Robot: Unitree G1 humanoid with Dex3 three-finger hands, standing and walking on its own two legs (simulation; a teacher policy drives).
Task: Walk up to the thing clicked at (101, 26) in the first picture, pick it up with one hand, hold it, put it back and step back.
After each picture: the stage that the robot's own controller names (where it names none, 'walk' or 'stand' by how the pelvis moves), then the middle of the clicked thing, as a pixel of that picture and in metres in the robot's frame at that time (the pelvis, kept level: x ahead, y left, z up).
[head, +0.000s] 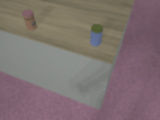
stand; (96, 35) +0.74 -0.06 -0.10
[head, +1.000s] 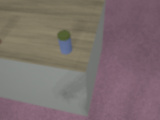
walk; (65, 42) +0.65 +0.15 -0.08
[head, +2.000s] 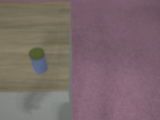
stand; (38, 61) +0.52 +0.22 -0.07
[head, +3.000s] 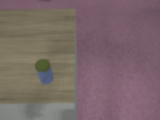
stand; (44, 72) +0.48 +0.20 -0.11
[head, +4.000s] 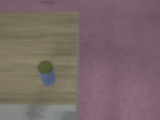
stand; (47, 73) +0.48 +0.19 -0.11
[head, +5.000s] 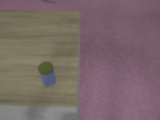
stand; (47, 74) +0.47 +0.19 -0.11
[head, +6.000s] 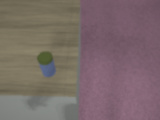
rise first; (47, 64) +0.49 +0.19 -0.10
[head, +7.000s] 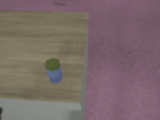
rise first; (54, 71) +0.49 +0.18 -0.10
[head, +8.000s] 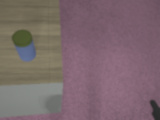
go down; (25, 46) +0.51 +0.18 -0.05
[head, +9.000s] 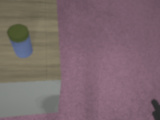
go down; (21, 42) +0.51 +0.18 -0.02
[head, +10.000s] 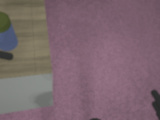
close in; (3, 32) +0.51 +0.19 +0.02
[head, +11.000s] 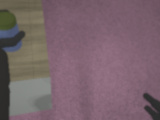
lift; (8, 32) +0.52 +0.17 +0.02
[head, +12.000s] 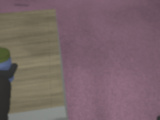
hold; (1, 66) +0.42 +0.26 +0.07
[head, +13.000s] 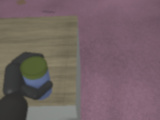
hold; (37, 79) +0.30 +0.14 +0.15
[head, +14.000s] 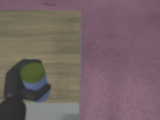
hold; (36, 83) +0.31 +0.16 +0.09
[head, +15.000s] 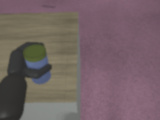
crouch; (38, 64) +0.37 +0.16 +0.12
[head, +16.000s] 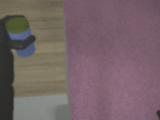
lower; (21, 37) +0.47 +0.18 +0.11
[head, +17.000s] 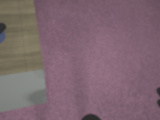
lower; out of the picture +0.54 +0.20 +0.03
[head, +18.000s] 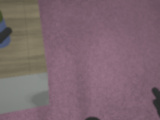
lower; out of the picture +0.53 +0.19 +0.02
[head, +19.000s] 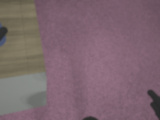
lower; out of the picture +0.53 +0.20 +0.02
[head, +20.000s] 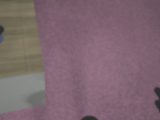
lower; out of the picture +0.53 +0.20 +0.02
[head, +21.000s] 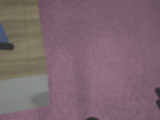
open; out of the picture +0.52 +0.20 +0.01
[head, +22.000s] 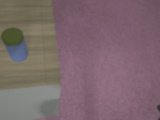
sink last; (16, 45) +0.50 +0.19 -0.02
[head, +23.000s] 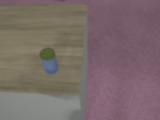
stand; (49, 61) +0.51 +0.20 -0.04
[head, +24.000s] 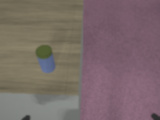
stand; (46, 59) +0.50 +0.19 -0.04
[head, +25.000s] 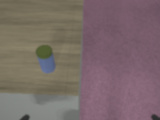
stand; (46, 59) +0.50 +0.19 -0.03
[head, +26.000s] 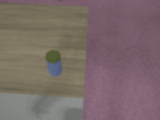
stand; (54, 63) +0.51 +0.17 -0.07
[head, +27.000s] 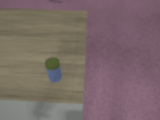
stand; (53, 70) +0.49 +0.16 -0.10
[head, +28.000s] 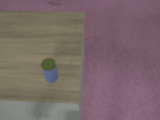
stand; (50, 70) +0.50 +0.19 -0.11
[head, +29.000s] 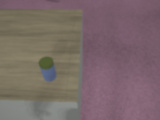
stand; (48, 69) +0.49 +0.20 -0.11
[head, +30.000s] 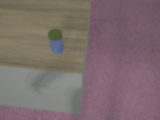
walk; (56, 41) +0.60 +0.18 -0.09
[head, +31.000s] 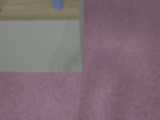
walk; (57, 0) +1.00 +0.27 -0.09
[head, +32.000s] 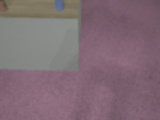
stand; (59, 1) +1.13 +0.21 -0.09
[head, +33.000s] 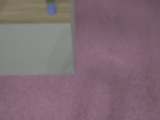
stand; (51, 6) +1.11 +0.26 -0.10
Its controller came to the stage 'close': yes
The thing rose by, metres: 0.22
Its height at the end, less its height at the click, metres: +0.00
